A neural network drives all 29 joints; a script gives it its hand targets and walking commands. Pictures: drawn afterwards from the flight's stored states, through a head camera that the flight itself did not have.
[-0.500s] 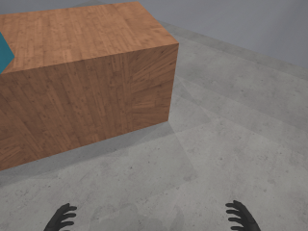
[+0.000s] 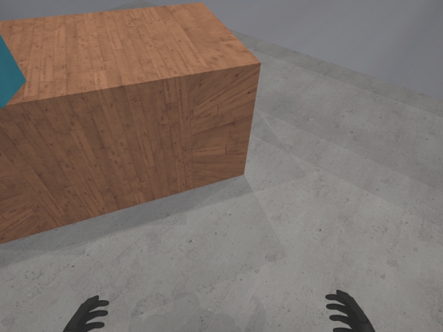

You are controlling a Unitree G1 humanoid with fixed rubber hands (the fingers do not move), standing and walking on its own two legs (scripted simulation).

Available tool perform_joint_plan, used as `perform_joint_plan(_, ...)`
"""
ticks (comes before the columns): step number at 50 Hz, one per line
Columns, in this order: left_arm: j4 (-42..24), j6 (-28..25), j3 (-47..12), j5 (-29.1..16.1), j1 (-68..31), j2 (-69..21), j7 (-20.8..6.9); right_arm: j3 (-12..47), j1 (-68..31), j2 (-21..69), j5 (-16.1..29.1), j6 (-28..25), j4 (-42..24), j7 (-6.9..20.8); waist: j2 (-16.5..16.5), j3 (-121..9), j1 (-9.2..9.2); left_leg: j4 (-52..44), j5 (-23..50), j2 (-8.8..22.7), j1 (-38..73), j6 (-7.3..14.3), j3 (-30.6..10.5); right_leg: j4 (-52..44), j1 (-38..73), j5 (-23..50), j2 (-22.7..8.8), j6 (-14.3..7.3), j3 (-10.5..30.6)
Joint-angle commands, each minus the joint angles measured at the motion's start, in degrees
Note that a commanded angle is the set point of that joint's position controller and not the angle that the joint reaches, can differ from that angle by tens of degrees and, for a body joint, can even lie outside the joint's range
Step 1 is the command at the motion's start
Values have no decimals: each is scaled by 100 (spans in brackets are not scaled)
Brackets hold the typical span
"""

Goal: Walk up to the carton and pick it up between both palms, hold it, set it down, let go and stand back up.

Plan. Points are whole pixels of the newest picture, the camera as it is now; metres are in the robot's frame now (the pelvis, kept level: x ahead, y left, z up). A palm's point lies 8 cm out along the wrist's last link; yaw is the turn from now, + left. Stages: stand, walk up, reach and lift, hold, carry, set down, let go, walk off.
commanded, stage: stand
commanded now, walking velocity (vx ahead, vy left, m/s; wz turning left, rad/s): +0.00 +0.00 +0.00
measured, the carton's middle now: out of the picture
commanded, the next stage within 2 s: walk up in 0.34 s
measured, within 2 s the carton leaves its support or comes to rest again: neither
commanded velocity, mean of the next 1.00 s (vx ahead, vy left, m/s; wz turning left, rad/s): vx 0.00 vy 0.00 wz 0.00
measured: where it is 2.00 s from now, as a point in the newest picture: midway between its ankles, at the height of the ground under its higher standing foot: (128, 300)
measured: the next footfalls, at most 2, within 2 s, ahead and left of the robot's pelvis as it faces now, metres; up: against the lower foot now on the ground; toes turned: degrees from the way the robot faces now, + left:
left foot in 0.92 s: +0.13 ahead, +0.31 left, +0.00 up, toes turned +19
right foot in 1.30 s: +0.30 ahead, +0.12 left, +0.00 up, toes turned +16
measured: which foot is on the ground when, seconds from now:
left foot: down 0.00-0.56, up 0.58-0.90, down 0.92-1.00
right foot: down 0.00-0.92, up 0.94-1.00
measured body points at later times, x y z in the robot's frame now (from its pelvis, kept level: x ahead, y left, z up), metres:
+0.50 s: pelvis +0.00 +0.00 +0.00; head +0.00 +0.00 +0.45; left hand +0.13 +0.26 -0.09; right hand +0.15 -0.26 -0.08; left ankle +0.02 +0.12 -0.73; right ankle +0.01 -0.12 -0.73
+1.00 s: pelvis +0.07 +0.15 -0.02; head +0.07 +0.16 +0.43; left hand +0.05 +0.45 -0.13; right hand +0.28 -0.07 -0.10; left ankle +0.10 +0.29 -0.73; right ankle +0.03 -0.06 -0.67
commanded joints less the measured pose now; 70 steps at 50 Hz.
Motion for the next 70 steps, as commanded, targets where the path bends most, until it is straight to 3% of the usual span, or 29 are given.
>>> perform_joint_plan(1,-397,-90,189,-3,-69,668,19,-203,-98,-611,3,-87,-434,-20,5,-154,1,-620,406,498,-73,203,-548,-607,38,216,-439,-215,552)
perform_joint_plan(26,-328,-74,171,-11,5,710,28,-190,-59,-635,5,-75,-383,-28,10,-142,7,-636,467,473,-90,202,-628,-657,77,173,-478,-222,495)
perform_joint_plan(27,-212,-163,549,332,617,1179,161,-342,16,-871,-230,66,-505,236,-21,-200,160,264,-1015,-20,-1443,330,-677,-960,1419,-1724,-1031,-747,966)
perform_joint_plan(28,-37,-205,668,444,944,1635,261,-266,-87,-526,-269,165,-611,345,-933,47,356,1434,-1297,-189,-2620,48,54,-1771,2017,-2487,-2208,-1334,2161)
perform_joint_plan(29,11,-217,706,501,1096,1622,354,-314,-509,-652,-485,268,-792,373,-704,492,583,2502,-1473,398,-2997,-48,-265,-2067,1445,-2357,-3147,-1884,2841)
perform_joint_plan(30,100,-255,620,487,1028,1341,430,-414,-561,-874,-488,340,-807,417,-97,817,524,2952,-1185,524,-3021,-91,-508,-2211,986,-2198,-3179,-1904,2705)
perform_joint_plan(31,128,-314,550,470,801,1164,468,-447,-326,-861,-437,365,-702,445,175,939,317,3013,-803,552,-2982,-136,-634,-2126,898,-1805,-2850,-1607,2085)
perform_joint_plan(33,171,-375,519,444,383,1157,476,-385,7,-558,-362,367,-604,533,-313,575,132,2937,-336,520,-2576,-236,-495,-1985,980,-1054,-2251,-1183,901)
perform_joint_plan(35,257,-405,519,378,239,1199,424,-354,-144,-453,-267,334,-600,620,-896,482,186,2592,-52,523,-2222,-322,-223,-2030,874,-752,-1881,-1077,130)
perform_joint_plan(39,305,-445,509,385,82,1304,385,-402,-406,-359,-189,235,-700,714,-1091,489,215,1041,-38,805,-1312,-144,15,-1799,640,-537,-1821,-1107,-648)
perform_joint_plan(41,285,-398,547,410,86,1447,376,-464,-220,-379,-149,148,-579,724,-1273,400,167,662,80,610,-457,-57,390,-1525,197,-835,-1791,-1058,-907)
perform_joint_plan(43,262,-322,527,397,164,1426,379,-555,235,-514,-182,69,-384,655,-886,305,-64,315,378,394,476,100,712,-920,-245,-856,-1845,-1013,-1021)
perform_joint_plan(45,202,-229,339,356,671,979,295,-749,1333,-940,-220,-22,61,449,515,-396,-545,14,-68,-60,1903,298,649,1350,-601,-359,-1225,-660,-1430)
perform_joint_plan(46,24,-177,202,328,845,585,198,-813,1805,-1314,-224,-60,193,326,1691,-652,-827,-388,-868,420,2542,614,-576,2944,-1452,-1696,-745,-396,-1345)
perform_joint_plan(47,-393,-159,171,270,758,373,151,-802,1772,-1778,-182,-90,44,227,2172,-440,-765,-1207,-1403,1487,2371,1092,-2941,3752,-2541,-2400,-350,-237,-537)
perform_joint_plan(48,-577,-118,268,117,468,745,132,-827,1369,-1923,-48,-29,-52,154,1406,-356,-765,-1975,-2230,1977,1716,1644,-3830,4039,-2612,-2098,-446,-220,17)
perform_joint_plan(49,-621,-87,315,97,189,933,123,-801,1025,-1841,28,7,-64,105,1019,-5,-716,-2123,-2502,2014,1278,1772,-3616,4265,-2671,-1801,-628,-222,182)
perform_joint_plan(51,-477,-162,324,9,422,950,119,-664,576,-1448,-62,26,-94,43,902,287,-439,-1528,-1103,1457,523,1524,-2160,4077,-2302,-1194,-705,-208,312)
perform_joint_plan(55,-312,-124,348,52,942,829,113,-515,-11,-978,-122,28,-142,134,911,426,5,-1677,-1640,1307,-1158,1423,-1561,2838,-1028,-845,-713,-122,213)
perform_joint_plan(58,-452,-98,367,110,658,726,83,-489,150,-962,-166,22,-54,176,609,665,-151,-1906,-2039,1257,-1412,1521,-1558,2211,-958,-399,-539,-81,-12)
perform_joint_plan(59,-493,-112,365,127,663,651,89,-483,150,-1017,-160,24,5,197,704,682,-140,-1907,-2176,1209,-1590,1477,-1471,1918,-738,-205,-554,-113,32)
perform_joint_plan(61,-446,-158,396,102,881,634,104,-481,35,-1070,-182,82,12,229,749,555,-39,-1515,-2188,962,-1766,1287,-1193,1165,-53,-36,-407,-172,-107)
perform_joint_plan(63,-286,-249,455,124,1594,640,182,-390,-112,-905,-197,140,-33,255,237,156,359,-370,-2254,666,-1965,939,-884,269,1167,317,-111,-241,-335)
perform_joint_plan(64,-199,-302,500,190,1975,829,246,-304,136,-641,-243,147,-17,262,-571,-25,509,766,-2063,336,-2007,715,-560,-127,1664,-3,-250,-264,-46)
perform_joint_plan(65,-206,-363,522,313,2236,1154,308,-155,504,-284,-294,125,-99,293,-1517,-274,550,2438,-1555,-126,-2231,368,-119,-787,2039,-1119,-1159,-409,1369)
perform_joint_plan(66,-420,-351,536,424,1936,1486,369,-156,765,-384,-362,142,-269,277,-1704,14,223,3378,-1747,-321,-2983,-5,-82,-1737,1879,-2003,-2420,-850,3747)
perform_joint_plan(67,-444,-307,572,376,1646,1469,452,-259,638,-852,-422,255,-301,237,-814,392,82,3778,-1671,-37,-3137,-77,-326,-2131,1427,-2606,-2803,-1299,4464)
perform_joint_plan(68,-501,-316,545,306,1466,1368,474,-335,218,-970,-463,332,-382,244,-729,905,133,4045,-1391,197,-3203,-126,-370,-2226,887,-2358,-2834,-1557,4448)
perform_joint_plan(70,-371,-414,393,257,1396,1059,440,-376,-232,-942,-392,305,-387,280,-291,1443,210,3858,-685,386,-3101,-210,-498,-1896,477,-14,-2383,-1345,2675)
